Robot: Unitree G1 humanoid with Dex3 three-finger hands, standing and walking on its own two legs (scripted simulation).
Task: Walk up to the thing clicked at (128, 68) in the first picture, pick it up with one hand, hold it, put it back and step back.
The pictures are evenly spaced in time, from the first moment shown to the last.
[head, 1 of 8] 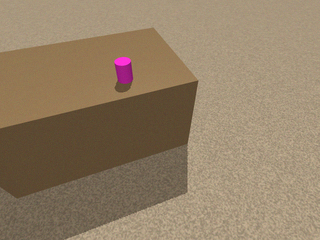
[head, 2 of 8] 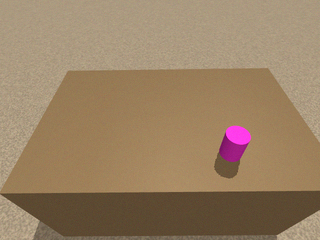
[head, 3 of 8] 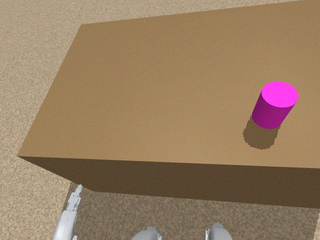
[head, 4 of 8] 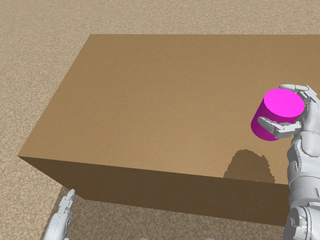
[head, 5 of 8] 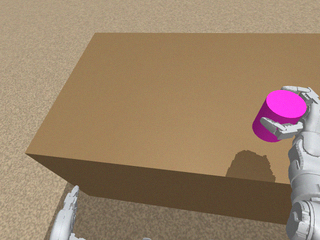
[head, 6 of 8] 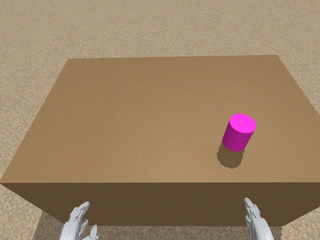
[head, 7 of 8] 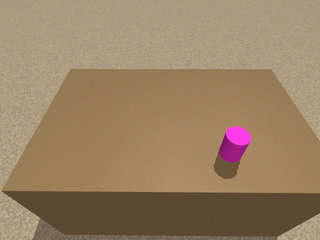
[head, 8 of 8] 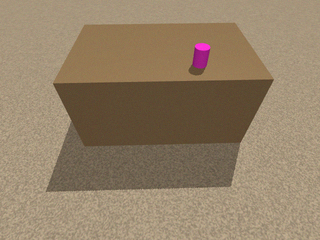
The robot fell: no
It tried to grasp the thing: yes
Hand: right
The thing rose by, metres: 0.21
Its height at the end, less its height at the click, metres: +0.00
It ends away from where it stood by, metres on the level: 0.01
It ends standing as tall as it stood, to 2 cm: yes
